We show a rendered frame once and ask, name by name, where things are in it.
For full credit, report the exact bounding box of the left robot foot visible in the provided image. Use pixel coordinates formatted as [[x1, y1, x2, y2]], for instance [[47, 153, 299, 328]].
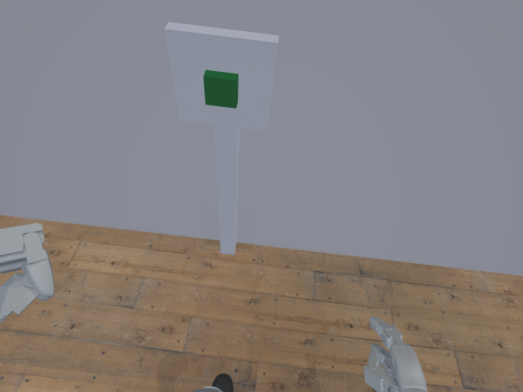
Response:
[[212, 373, 233, 392]]

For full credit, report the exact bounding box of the button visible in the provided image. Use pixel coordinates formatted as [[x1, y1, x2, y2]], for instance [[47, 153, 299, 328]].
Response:
[[203, 70, 239, 109]]

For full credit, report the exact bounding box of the panel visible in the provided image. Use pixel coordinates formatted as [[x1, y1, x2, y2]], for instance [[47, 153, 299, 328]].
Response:
[[164, 22, 279, 255]]

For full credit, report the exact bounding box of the left robot hand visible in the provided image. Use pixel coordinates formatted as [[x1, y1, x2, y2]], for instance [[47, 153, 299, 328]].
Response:
[[0, 223, 54, 323]]

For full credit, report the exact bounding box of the right robot hand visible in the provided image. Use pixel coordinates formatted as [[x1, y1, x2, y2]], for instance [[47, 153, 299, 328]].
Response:
[[364, 316, 427, 392]]

